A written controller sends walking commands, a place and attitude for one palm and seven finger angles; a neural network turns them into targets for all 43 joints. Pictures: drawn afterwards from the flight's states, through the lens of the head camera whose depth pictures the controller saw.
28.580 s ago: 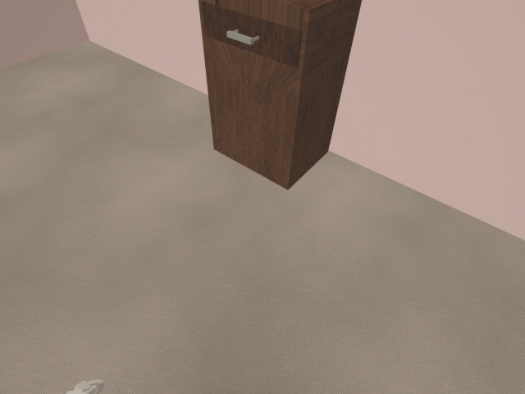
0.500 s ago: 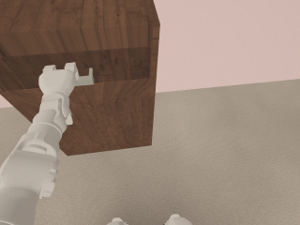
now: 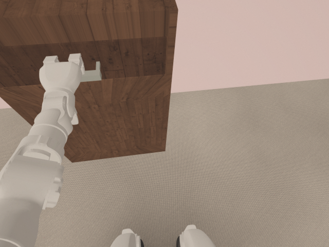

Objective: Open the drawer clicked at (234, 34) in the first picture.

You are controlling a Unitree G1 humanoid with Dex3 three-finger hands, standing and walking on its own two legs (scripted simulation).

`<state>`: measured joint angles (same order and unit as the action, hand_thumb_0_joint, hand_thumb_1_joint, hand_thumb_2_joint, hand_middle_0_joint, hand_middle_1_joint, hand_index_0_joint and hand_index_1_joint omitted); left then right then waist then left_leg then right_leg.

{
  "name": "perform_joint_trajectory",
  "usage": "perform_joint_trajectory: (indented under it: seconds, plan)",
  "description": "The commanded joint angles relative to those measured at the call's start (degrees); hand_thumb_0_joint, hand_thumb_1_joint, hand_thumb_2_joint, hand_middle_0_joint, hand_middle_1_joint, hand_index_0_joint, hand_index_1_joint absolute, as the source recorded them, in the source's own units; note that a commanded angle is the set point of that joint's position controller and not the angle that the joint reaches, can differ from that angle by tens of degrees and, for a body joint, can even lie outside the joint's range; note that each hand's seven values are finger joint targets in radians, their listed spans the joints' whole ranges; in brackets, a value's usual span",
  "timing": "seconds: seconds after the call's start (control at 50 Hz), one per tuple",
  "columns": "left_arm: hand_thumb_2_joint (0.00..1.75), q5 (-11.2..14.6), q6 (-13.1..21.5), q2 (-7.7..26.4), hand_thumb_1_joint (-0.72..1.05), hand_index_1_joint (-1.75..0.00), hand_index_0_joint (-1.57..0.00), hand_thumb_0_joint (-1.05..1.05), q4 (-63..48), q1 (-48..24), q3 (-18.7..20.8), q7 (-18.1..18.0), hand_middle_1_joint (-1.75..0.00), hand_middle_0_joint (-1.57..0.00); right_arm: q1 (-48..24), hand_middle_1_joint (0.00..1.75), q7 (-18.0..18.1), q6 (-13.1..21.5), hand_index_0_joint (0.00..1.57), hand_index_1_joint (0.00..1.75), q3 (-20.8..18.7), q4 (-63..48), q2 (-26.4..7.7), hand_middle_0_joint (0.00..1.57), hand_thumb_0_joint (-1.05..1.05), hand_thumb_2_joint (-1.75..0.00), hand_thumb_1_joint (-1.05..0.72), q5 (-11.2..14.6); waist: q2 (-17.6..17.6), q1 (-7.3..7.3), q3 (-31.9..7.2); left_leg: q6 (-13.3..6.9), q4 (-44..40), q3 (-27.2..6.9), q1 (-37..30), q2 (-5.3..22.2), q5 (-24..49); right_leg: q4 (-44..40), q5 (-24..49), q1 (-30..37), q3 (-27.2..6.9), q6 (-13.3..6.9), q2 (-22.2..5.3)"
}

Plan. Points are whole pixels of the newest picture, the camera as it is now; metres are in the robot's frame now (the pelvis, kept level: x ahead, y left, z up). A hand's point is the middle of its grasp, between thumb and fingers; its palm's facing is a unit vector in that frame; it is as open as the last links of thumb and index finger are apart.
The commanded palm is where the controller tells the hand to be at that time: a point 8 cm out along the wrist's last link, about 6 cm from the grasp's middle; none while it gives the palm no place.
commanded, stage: lift the fingers back up to retry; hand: left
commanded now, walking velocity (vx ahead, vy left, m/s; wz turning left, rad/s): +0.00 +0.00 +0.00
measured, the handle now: (77, 71) +0.59 +0.21 +0.03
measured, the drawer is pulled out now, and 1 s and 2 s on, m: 0.00 0.00 0.00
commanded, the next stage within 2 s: re-aim the fingers above the handle in 0.86 s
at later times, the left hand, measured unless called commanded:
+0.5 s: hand (69, 87) +0.51 +0.21 +0.06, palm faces -0.01 -0.02 -1.00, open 13.9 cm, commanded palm +0.49 +0.21 +0.12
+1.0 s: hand (68, 85) +0.50 +0.21 +0.07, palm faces -0.05 -0.02 -1.00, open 13.8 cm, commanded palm +0.49 +0.22 +0.14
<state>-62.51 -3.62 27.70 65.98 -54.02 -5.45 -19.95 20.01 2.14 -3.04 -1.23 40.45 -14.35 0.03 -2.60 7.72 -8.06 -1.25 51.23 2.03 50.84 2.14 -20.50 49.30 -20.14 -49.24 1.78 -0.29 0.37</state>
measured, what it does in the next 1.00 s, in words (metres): shifts its weight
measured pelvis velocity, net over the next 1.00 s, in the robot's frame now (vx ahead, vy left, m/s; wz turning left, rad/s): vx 0.06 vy -0.01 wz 0.01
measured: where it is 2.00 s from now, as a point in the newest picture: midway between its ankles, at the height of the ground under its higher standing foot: outside the picture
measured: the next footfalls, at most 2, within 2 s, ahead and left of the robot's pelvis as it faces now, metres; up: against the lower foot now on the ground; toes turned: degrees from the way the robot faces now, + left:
none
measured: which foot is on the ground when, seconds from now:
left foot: down 0.00-1.00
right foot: down 0.00-1.00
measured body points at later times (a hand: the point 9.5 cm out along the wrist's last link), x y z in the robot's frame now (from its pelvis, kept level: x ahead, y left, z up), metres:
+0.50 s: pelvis +0.02 +0.01 +0.02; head +0.11 +0.01 +0.46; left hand +0.50 +0.21 +0.11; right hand +0.03 -0.26 -0.11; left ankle +0.03 +0.11 -0.69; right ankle +0.03 -0.12 -0.69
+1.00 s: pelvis +0.06 -0.01 +0.03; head +0.13 -0.02 +0.48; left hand +0.50 +0.21 +0.13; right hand +0.13 -0.28 -0.10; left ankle +0.03 +0.11 -0.69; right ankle +0.03 -0.12 -0.69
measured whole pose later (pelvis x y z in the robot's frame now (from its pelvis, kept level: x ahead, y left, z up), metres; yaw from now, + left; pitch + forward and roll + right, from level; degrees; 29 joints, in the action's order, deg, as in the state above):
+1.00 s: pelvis +0.06 -0.01 +0.03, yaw +1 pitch +14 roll -1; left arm -61.3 3.2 24.7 48.4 -38.0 -4.3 -13.6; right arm 16.1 2.2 -5.3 -3.7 39.5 -15.0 0.4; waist -2.7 3.1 -6.2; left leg -0.3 38.1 2.1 31.7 1.7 -20.1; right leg 36.8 -20.1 -30.4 1.7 -0.7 0.4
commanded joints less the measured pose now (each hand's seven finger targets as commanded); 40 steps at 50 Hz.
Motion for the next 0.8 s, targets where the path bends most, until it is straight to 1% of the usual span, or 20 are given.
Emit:
perform_joint_trajectory:
  seconds: [0.0,0.02,0.08,0.14,0.2,0.26,0.3,0.34,0.36,0.4,0.42,0.46,0.48,0.56,0.58,0.64,0.68,0.74,0.76,0.78]
  plan:
    - [0.3,-0.1,0.5,7.8,-0.5,-1.2,-0.3,0.0,-2.9,-14.0,0.2,2.8,-1.2,-0.3,7.9,0.3,1.0,1.3,0.2,0.3,-3.3,-3.2,-9.4,0.2,0.0,-0.9,-0.9,0.1,3.1,1.29,-16.5,-1.5,-6.2,-1.2,-13.6,-2.6,4.2,-7.8,4.1,6.4,-0.1,-0.9,2.8]
    - [0.3,-0.2,0.6,8.4,-0.5,-1.2,-0.3,0.0,-2.1,-13.9,0.3,2.9,-1.2,-0.3,8.0,0.3,1.1,1.4,0.2,0.3,-3.1,-3.2,-9.5,0.2,0.0,-0.9,-0.9,0.1,3.6,1.56,-15.0,-1.5,-6.2,-1.2,-12.6,-2.5,3.0,-7.9,3.2,5.8,-0.1,-0.7,2.6]
    - [0.3,-0.1,1.4,9.6,-0.5,-1.2,-0.3,0.0,-4.0,-14.8,1.3,2.7,-1.2,-0.3,8.0,0.3,1.3,1.6,0.2,0.3,-3.3,-3.4,-9.5,0.2,0.0,-0.9,-0.9,0.2,3.6,1.31,-15.5,-1.5,-6.4,-1.2,-12.2,-2.5,1.9,-8.0,2.3,6.1,-0.4,-0.7,2.5]
    - [0.3,0.2,2.0,12.2,-0.5,-1.2,-0.3,0.0,-7.4,-17.1,3.3,2.1,-1.2,-0.3,8.2,0.3,1.4,1.7,0.2,0.3,-3.4,-3.5,-9.5,0.2,0.0,-0.9,-0.9,0.2,1.9,0.62,-18.3,-1.6,-7.2,-1.4,-14.8,-2.4,3.2,-8.2,3.1,8.1,-0.5,-0.8,2.6]
    - [0.3,0.4,2.4,12.7,-0.5,-1.2,-0.3,0.0,-11.0,-19.5,3.9,1.4,-1.2,-0.3,8.1,0.3,1.4,1.6,0.2,0.3,-3.6,-3.4,-9.2,0.2,0.0,-0.9,-0.9,0.2,-0.2,0.18,-21.0,-1.4,-8.0,-1.7,-18.1,-2.3,5.8,-8.7,4.8,9.6,-0.4,-1.0,2.8]
    - [0.3,0.3,2.7,11.3,-0.5,-1.2,-0.3,0.0,-12.8,-19.3,3.4,0.4,-1.2,-0.3,7.7,0.3,1.3,1.8,0.2,0.3,-3.8,-3.3,-8.9,0.2,0.0,-0.9,-0.9,0.3,-1.5,-0.28,-21.6,-1.2,-8.9,-2.0,-21.3,-2.2,7.9,-9.6,5.9,10.3,-0.2,-1.0,3.0]
    - [0.3,0.3,3.3,12.3,-0.5,-1.2,-0.3,0.0,-15.8,-21.3,4.4,-0.2,-1.2,-0.3,7.6,0.3,1.2,1.8,0.2,0.3,-4.1,-2.9,-9.0,0.2,0.0,-0.9,-0.9,0.2,-2.9,-0.43,-23.3,-0.9,-9.3,-2.4,-24.4,-1.9,10.7,-9.8,7.7,11.0,0.0,-1.3,3.2]
    - [0.3,0.6,3.6,9.8,-0.5,-1.2,-0.3,0.0,-17.6,-21.8,3.0,-0.8,-1.2,-0.3,7.4,0.3,1.0,2.0,0.2,0.3,-4.4,-2.6,-8.8,0.2,0.0,-0.9,-0.9,0.1,-3.3,-0.12,-22.8,-0.8,-9.9,-2.7,-27.1,-1.7,12.4,-10.5,8.5,10.7,0.4,-1.3,3.3]
    - [0.3,0.5,3.7,11.0,-0.5,-1.2,-0.3,0.0,-17.7,-20.7,4.3,-1.1,-1.2,-0.3,7.1,0.3,1.0,2.0,0.2,0.3,-4.4,-2.5,-8.8,0.2,0.0,-0.9,-0.9,0.2,-3.1,-0.86,-22.6,-0.7,-10.3,-2.8,-27.5,-1.7,13.3,-10.6,8.9,11.6,0.5,-1.4,3.4]
    - [0.3,0.8,3.8,12.3,-0.5,-1.2,-0.3,0.0,-19.7,-22.8,5.2,-1.7,-1.2,-0.3,6.6,0.3,1.1,2.0,0.2,0.3,-4.4,-2.3,-9.1,0.2,0.0,-0.9,-0.9,0.2,-3.3,-0.49,-22.8,-0.6,-10.7,-3.2,-29.1,-1.7,14.6,-11.1,9.7,12.4,0.6,-1.5,3.4]
    - [0.3,0.7,3.9,11.3,-0.5,-1.2,-0.3,0.0,-20.2,-22.9,4.5,-2.0,-1.2,-0.3,6.6,0.3,1.1,2.1,0.2,0.3,-4.4,-2.2,-8.9,0.2,0.0,-0.9,-0.9,0.1,-3.8,-0.4,-22.7,-0.7,-10.9,-2.9,-29.8,-1.8,15.6,-11.5,10.5,12.7,0.6,-1.4,3.4]
    - [0.3,0.6,3.2,13.2,-0.5,-1.2,-0.3,0.0,-19.5,-22.3,6.0,-2.4,-1.2,-0.3,6.0,0.3,1.1,1.9,0.2,0.3,-4.1,-1.8,-9.0,0.2,0.0,-0.9,-0.9,0.2,-3.1,-1.04,-21.3,-0.7,-11.6,-2.5,-29.0,-2.0,16.3,-12.0,11.6,14.5,0.6,-1.4,3.3]
    - [0.3,0.5,2.9,14.0,-0.5,-1.2,-0.3,0.0,-20.4,-22.0,6.8,-2.6,-1.2,-0.3,5.9,0.3,1.0,1.8,0.2,0.3,-4.2,-1.9,-9.0,0.2,0.0,-0.9,-0.9,0.2,-2.9,-1.48,-22.8,-0.6,-11.7,-2.5,-29.9,-2.1,17.8,-11.7,12.8,15.9,0.7,-1.4,3.4]
    - [0.3,0.7,0.6,10.6,-0.5,-1.2,-0.3,0.0,-19.8,-19.5,4.6,-1.7,-1.2,-0.3,5.1,0.3,0.3,1.3,0.2,0.3,-4.3,-1.9,-8.7,0.2,0.0,-0.9,-0.9,0.3,-4.6,-2.04,-22.6,0.0,-12.5,-2.0,-33.1,-1.9,24.6,-12.4,17.1,17.4,1.2,-1.6,3.5]
    - [0.3,1.2,-0.1,8.7,-0.5,-1.2,-0.3,0.0,-19.6,-18.5,3.2,-1.0,-1.2,-0.3,5.0,0.3,0.1,1.1,0.2,0.3,-4.4,-2.1,-8.6,0.2,0.0,-0.9,-0.9,0.5,-3.8,-2.01,-22.6,-0.1,-12.6,-1.7,-33.9,-1.9,26.0,-12.8,18.4,18.3,1.2,-1.5,3.5]
    - [0.3,2.2,-1.3,11.2,-0.5,-1.2,-0.3,0.0,-19.1,-15.8,5.0,1.7,-1.2,-0.3,4.2,0.3,0.2,0.2,0.2,0.3,-4.4,-2.4,-9.0,0.2,0.0,-0.9,-0.9,0.8,-0.3,-2.72,-22.4,-0.6,-13.3,-0.9,-33.1,-2.2,27.6,-13.8,22.6,23.1,0.7,-1.2,3.3]
    - [0.3,2.6,-1.4,9.6,-0.5,-1.2,-0.3,0.0,-19.2,-12.9,3.6,3.9,-1.2,-0.3,3.4,0.3,0.3,-0.3,0.2,0.3,-4.3,-3.2,-8.9,0.2,0.0,-0.9,-0.9,1.0,1.6,-2.81,-21.1,-1.0,-13.9,-0.3,-32.6,-2.6,28.3,-14.7,25.3,25.5,0.5,-1.0,3.0]
    - [0.3,3.0,-0.2,7.8,-0.5,-1.2,-0.3,0.0,-19.5,-7.3,2.7,6.6,-1.2,-0.3,2.5,0.3,0.3,-1.1,0.2,0.3,-4.3,-3.9,-9.1,0.2,0.0,-0.9,-0.9,1.2,3.3,-3.36,-17.9,-1.1,-14.4,0.2,-32.5,-2.6,29.8,-15.4,27.3,26.1,0.2,-0.9,2.8]
    - [0.3,3.2,0.6,6.4,-0.5,-1.2,-0.3,0.0,-21.0,-8.4,1.2,7.3,-1.2,-0.3,2.1,0.3,0.3,-1.2,0.2,0.3,-4.2,-4.1,-9.0,0.2,0.0,-0.9,-0.9,1.2,3.7,-2.94,-16.8,-1.2,-14.7,0.2,-32.4,-2.7,28.9,-15.8,26.9,25.8,0.3,-0.9,2.7]
    - [0.3,3.0,1.6,7.6,-0.5,-1.2,-0.3,0.0,-22.2,-8.8,2.3,7.6,-1.2,-0.3,2.1,0.3,0.5,-1.4,0.2,0.3,-4.5,-4.1,-9.1,0.2,0.0,-0.9,-0.9,1.2,4.1,-2.83,-16.7,-1.3,-14.7,0.2,-32.7,-2.6,28.4,-15.9,27.0,25.9,0.0,-0.9,2.7]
